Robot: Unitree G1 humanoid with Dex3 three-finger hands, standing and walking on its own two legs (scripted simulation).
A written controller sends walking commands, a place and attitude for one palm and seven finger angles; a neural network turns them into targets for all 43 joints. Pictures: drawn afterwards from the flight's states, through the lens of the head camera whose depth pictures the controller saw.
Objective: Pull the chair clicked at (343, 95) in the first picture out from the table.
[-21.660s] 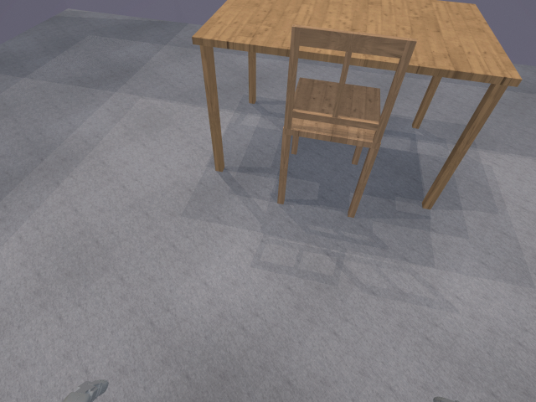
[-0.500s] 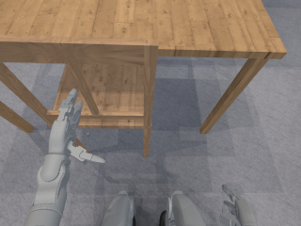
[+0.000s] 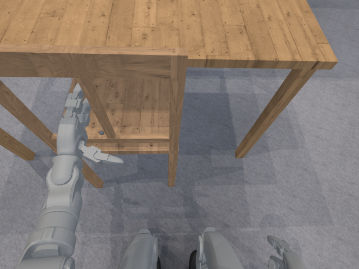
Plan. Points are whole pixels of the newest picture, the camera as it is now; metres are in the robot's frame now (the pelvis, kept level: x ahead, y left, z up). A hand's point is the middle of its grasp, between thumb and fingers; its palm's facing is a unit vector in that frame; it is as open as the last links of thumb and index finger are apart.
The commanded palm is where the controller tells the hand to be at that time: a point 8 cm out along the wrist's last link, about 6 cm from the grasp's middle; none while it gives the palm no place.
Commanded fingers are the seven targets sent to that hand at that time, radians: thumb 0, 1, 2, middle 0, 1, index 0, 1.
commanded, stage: push the fingers through the gap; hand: left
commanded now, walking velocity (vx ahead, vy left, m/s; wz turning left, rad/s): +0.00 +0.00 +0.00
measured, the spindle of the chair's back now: (99, 111) +0.46 +0.19 +0.01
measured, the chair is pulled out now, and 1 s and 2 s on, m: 0.00 0.00 0.01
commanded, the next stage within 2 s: hook a spindle and tug to test in 0.70 s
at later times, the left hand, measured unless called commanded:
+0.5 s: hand (107, 123) +0.43 +0.17 +0.01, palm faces +0.00 -1.00 -0.02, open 16.9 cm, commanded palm +0.41 +0.22 +0.02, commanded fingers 0.00 -0.50 0.30 -0.06 -0.08 -0.06 -0.08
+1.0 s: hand (105, 121) +0.44 +0.17 +0.01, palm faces +0.05 -1.00 -0.03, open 16.5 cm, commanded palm +0.41 +0.22 +0.02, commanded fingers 0.00 -0.50 0.30 -0.25 -0.68 -0.25 -0.68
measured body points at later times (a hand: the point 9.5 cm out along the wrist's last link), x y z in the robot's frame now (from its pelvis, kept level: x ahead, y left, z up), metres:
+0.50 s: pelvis +0.00 +0.01 +0.00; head +0.14 +0.02 +0.43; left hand +0.42 +0.22 +0.02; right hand +0.08 -0.26 -0.12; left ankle +0.01 +0.09 -0.62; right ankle +0.03 -0.10 -0.62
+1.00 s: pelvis +0.00 +0.01 +0.00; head +0.15 +0.02 +0.43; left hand +0.43 +0.23 +0.02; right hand +0.10 -0.25 -0.12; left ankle +0.01 +0.09 -0.62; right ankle +0.03 -0.10 -0.62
